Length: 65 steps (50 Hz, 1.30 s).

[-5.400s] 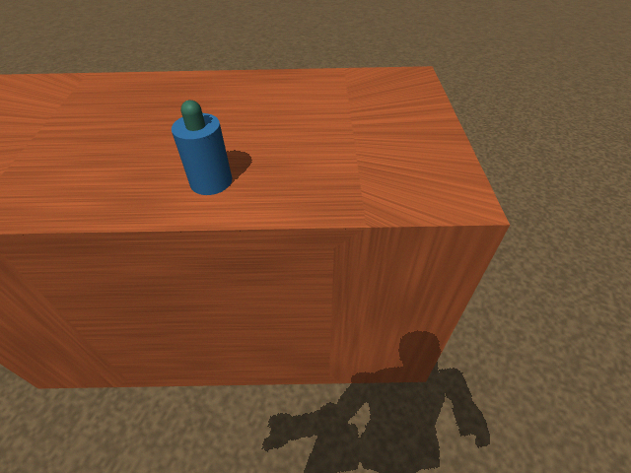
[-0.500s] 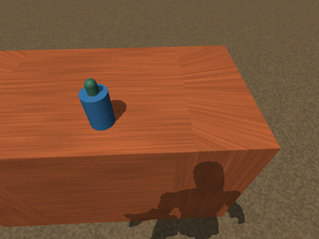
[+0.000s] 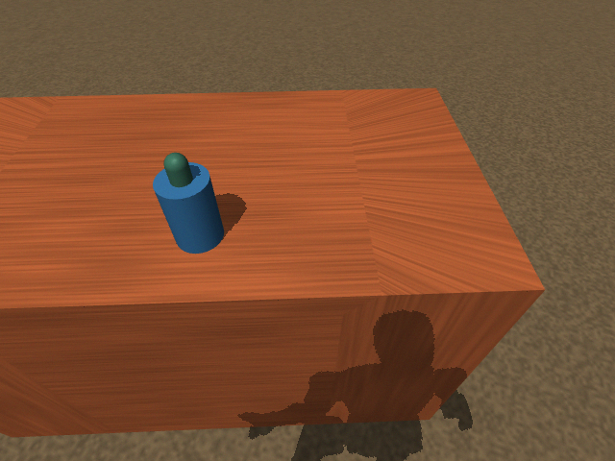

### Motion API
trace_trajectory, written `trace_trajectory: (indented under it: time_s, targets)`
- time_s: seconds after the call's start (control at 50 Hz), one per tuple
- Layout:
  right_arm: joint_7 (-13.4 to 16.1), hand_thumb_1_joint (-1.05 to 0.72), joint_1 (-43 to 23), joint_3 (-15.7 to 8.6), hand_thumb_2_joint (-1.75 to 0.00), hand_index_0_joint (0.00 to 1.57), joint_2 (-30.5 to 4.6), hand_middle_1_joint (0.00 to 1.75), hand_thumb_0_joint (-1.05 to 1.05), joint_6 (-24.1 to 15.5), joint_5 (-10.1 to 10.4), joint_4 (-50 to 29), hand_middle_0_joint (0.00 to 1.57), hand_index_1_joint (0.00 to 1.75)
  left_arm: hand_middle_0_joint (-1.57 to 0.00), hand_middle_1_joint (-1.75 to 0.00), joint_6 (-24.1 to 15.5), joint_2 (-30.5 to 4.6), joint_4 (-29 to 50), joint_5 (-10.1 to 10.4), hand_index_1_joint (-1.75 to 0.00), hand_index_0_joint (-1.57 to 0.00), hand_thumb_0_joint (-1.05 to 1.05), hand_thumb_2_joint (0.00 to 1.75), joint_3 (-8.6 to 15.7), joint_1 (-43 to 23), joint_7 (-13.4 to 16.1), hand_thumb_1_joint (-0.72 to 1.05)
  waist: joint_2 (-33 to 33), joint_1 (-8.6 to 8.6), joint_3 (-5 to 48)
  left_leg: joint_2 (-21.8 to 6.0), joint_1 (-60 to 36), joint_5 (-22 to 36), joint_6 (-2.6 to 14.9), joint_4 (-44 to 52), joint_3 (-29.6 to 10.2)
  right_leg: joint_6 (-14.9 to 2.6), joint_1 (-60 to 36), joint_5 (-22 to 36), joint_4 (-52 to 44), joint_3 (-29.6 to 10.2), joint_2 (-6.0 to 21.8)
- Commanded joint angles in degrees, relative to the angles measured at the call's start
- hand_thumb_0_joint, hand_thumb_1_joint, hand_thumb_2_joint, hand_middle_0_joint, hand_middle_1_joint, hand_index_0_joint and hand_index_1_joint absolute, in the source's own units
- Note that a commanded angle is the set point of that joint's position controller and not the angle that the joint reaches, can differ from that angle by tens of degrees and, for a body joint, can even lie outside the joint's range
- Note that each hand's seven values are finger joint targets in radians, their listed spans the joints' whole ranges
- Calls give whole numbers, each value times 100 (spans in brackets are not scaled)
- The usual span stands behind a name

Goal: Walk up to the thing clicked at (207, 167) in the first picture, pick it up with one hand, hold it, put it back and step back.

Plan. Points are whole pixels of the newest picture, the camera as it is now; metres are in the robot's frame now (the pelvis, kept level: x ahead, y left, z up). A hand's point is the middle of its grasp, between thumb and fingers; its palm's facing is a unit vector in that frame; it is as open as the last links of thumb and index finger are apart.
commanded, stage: stand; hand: left
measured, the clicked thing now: (188, 199) +0.49 +0.20 +0.06
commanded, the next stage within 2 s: rise first in 0.48 s
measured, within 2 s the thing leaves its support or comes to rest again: neither
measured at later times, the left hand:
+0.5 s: hand out of the picture +0.07 +0.25 -0.16, palm faces -0.04 -0.94 -0.34, open 7.4 cm
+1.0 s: hand (129, 442) +0.18 +0.25 -0.08, palm faces +0.24 -0.91 -0.33, open 14.7 cm
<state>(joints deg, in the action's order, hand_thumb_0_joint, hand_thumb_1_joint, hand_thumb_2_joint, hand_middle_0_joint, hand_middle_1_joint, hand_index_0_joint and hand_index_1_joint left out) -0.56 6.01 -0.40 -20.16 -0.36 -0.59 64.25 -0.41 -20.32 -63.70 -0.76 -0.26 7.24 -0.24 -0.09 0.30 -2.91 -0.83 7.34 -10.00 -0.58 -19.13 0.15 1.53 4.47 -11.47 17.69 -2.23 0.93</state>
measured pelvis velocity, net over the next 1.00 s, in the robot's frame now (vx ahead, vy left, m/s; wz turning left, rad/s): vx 0.00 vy -0.01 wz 0.01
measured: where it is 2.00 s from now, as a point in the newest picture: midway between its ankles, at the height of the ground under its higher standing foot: outside the picture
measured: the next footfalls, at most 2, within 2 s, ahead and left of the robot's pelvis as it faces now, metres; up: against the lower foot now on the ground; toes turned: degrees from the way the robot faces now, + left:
none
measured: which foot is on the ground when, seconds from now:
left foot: down 0.00-1.00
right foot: down 0.00-1.00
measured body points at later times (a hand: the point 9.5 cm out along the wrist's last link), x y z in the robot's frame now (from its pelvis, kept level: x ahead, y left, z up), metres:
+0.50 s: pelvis +0.00 +0.00 +0.00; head +0.01 +0.00 +0.45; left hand +0.07 +0.30 -0.13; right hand +0.08 -0.30 -0.13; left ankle +0.00 +0.12 -0.75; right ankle -0.02 -0.14 -0.75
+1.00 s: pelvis +0.00 -0.01 -0.01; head +0.01 -0.01 +0.44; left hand +0.16 +0.30 -0.06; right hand +0.16 -0.27 -0.10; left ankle +0.00 +0.12 -0.75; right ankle -0.02 -0.14 -0.75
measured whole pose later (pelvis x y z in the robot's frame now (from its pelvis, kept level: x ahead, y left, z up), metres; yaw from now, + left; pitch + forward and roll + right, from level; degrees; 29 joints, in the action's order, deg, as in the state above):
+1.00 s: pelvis +0.00 -0.01 -0.01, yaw +1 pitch +1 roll +0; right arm 3.2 11.8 -4.6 -14.4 -3.4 2.9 39.3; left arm -3.0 -16.8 -32.0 2.8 8.1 12.9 4.1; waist -0.7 -0.7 1.4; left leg -1.0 13.4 -12.7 -1.0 -24.8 -0.5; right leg 1.1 10.6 -14.8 24.1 -1.6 0.6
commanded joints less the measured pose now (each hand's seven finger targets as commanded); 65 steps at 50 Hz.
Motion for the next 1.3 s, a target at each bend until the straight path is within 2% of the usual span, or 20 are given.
trace_trajectory:
  time_s: [0.0, 0.44, 0.56, 0.58, 0.6, 0.62, 0.64, 0.66, 0.7, 0.76, 0.8, 0.86, 0.92, 0.96, 1.02, 1.08, 1.1, 1.18, 1.2, 1.28]
  targets:
    - [90, -90, -221, -205, -90, 20, -1205, 30, 0, -138, 19, -329, 20, 30, -20, -30, -119, -1201, 301, 26, -30, -20, 0, 90, 259, -190, 91, 90, 0, -7, 382, -666, -262, 953, 180, 261, -498, -264, 153, 871, -212, -336, 622]
    - [90, -90, -181, -215, -90, 20, -1226, 30, 0, -131, 18, -307, 20, 30, -20, -30, -123, -1221, 295, 18, -30, -20, 0, 90, 251, -122, 99, 90, 3, -12, 331, -638, -198, 768, 181, 282, -522, -242, 162, 706, -268, -301, 624]
    - [92, -82, -150, -217, -82, 12, -1202, 22, 0, -136, 14, -324, 12, 22, -12, -22, -134, -1245, 312, 11, -22, -12, 0, 82, 273, -133, 102, 82, 18, -6, 460, -634, -252, 1037, 210, 209, -486, -266, 33, 1076, -241, -335, 679]
    - [161, -74, -2160, 3, -74, 5, -130, 14, 0, -784, 608, -2335, 4, 14, -4, -14, -573, -47, 2323, 476, -14, -4, 0, 74, 47, -2144, 142, 74, -175, 162, 562, 64, 479, 476, 39, -295, 134, -181, 929, 580, 342, 352, -91]
    - [259, -66, -1872, -31, -66, 5, -417, 6, 0, -892, 651, -2527, 4, 6, -6, -6, -793, -514, 2519, 656, -7, -4, 0, 66, 147, -2130, 281, 66, 131, -38, 812, 21, 130, 119, 34, -105, 75, -188, 511, 206, 236, 368, -79]
    - [368, -58, -1269, -312, -58, 5, -888, 5, 0, -824, 604, -1841, 4, 5, -6, -5, -763, -919, 1918, 618, -8, -4, 0, 58, 372, -1611, 378, 58, 40, 157, 405, 40, 261, -143, 50, -43, 111, -216, 763, 11, 209, 369, -108]
    - [377, -50, -921, -526, -50, 5, -1043, 5, 0, -740, 582, -1494, 5, 5, -7, -5, -685, -1229, 1564, 614, -7, -5, 0, 50, 697, -1070, 406, 50, -94, -35, 193, 27, 579, -156, 12, -192, 173, -225, 819, -44, 350, 396, -138]
    - [437, -42, -949, -754, -42, 5, -1172, 5, 0, -736, 578, -1456, 5, 5, -9, -7, -639, -1358, 1891, 596, -8, -7, 0, 42, 963, -912, 455, 42, -266, -113, 840, 22, 392, 256, -26, -321, 186, -244, 738, 321, 492, 383, -132]
    - [515, -26, -718, -849, -26, 5, -1071, 5, 0, -822, 484, -1747, 5, 5, -7, -6, -670, -1086, 2143, 540, -7, -7, 0, 26, 913, -741, 520, 26, -192, -56, 1474, 10, 112, 865, -4, -444, 180, -207, 545, 914, 604, 352, -141]
    - [451, -8, 211, -1024, -19, 5, -690, 5, 0, -680, 328, -1628, 5, 5, -7, -6, -561, -840, 1910, 315, -5, -7, 0, 18, 1168, -53, 482, 9, -124, -9, 1367, 69, 181, 1079, 62, -548, 147, -205, 646, 1152, 588, 345, -159]
    - [438, 5, 61, -928, -15, 5, -560, 5, 0, -624, 334, -2090, 5, 5, -6, -6, -542, -963, 2474, 300, -4, -7, 0, 14, 1312, 176, 502, 1, -139, -209, 1648, 109, 37, 1343, 47, -460, 193, -181, 387, 1350, 509, 357, -132]
    - [400, 18, 426, -721, -11, 5, -242, 5, 0, -543, 365, -2547, 5, 5, -6, -6, -494, -658, 3222, 364, -4, -7, 0, 8, 1181, 375, 464, -15, -133, -140, 1255, 108, 106, 1195, 38, -358, 250, -165, 569, 1211, 403, 385, -119]
    - [437, 32, -161, -645, -7, 5, -308, 5, 0, -596, 380, -3494, 5, 5, -4, -4, -556, -852, 4286, 382, -3, -4, 0, 5, 1305, -72, 518, -29, -129, -201, 1146, 84, 123, 917, 41, -268, 248, -175, 521, 910, 334, 384, -99]
    - [453, 39, -149, -508, -5, 5, -131, 5, 0, -631, 372, -3855, 5, 5, -4, -3, -610, -639, 4726, 384, -3, -3, 0, 4, 1158, -41, 546, -37, -155, -179, 957, 63, 139, 799, 53, -219, 236, -194, 514, 788, 311, 385, -105]
    - [515, 50, 348, -609, -3, 5, -245, 5, 0, -688, 335, -4123, 5, 5, -4, -3, -673, -864, 5355, 371, -3, -4, 0, 0, 1412, 278, 604, -54, -259, -157, 888, 71, 38, 808, 57, -223, 241, -201, 485, 788, 287, 380, -106]
    - [499, 53, 336, -657, -2, 5, -210, 5, 0, -724, 280, -4199, 5, 5, -3, -3, -692, -627, 5845, 374, -3, -3, 0, 0, 1310, 683, 579, -54, -241, -188, 774, 66, -2, 903, 60, -249, 237, -201, 411, 883, 295, 397, -112]
    - [500, 52, 333, -714, -2, 5, -274, 5, 0, -725, 260, -4174, 5, 5, -4, -4, -691, -781, 5931, 376, -3, -4, 0, 0, 1563, 739, 597, -54, -175, -238, 772, 49, 9, 876, 57, -236, 210, -204, 361, 835, 310, 410, -134]
    - [439, 54, 1065, -892, -1, 5, -177, 5, 0, -684, 271, -3923, 5, 5, -3, -4, -748, -614, 6393, 386, -3, -3, 0, 0, 1531, 1327, 476, -52, -161, -105, 558, 45, -104, 978, 63, -237, 241, -204, 477, 986, 324, 456, -163]
    - [391, 55, 1116, -731, -1, 5, -3, 5, 0, -672, 274, -3922, 5, 5, -3, -3, -773, -545, 6597, 399, -2, -3, 0, 0, 1479, 1359, 426, -51, -170, -122, 542, 40, -105, 1004, 68, -237, 236, -203, 483, 1006, 323, 479, -161]
    - [329, 55, 353, -636, -1, 5, 65, 5, 0, -692, 274, -4206, 5, 5, -3, -3, -899, -760, 7255, 422, -3, -3, 0, 0, 1745, 1162, 369, -52, -157, -329, 570, 83, -53, 898, 93, -232, 224, -177, 404, 854, 287, 445, -109]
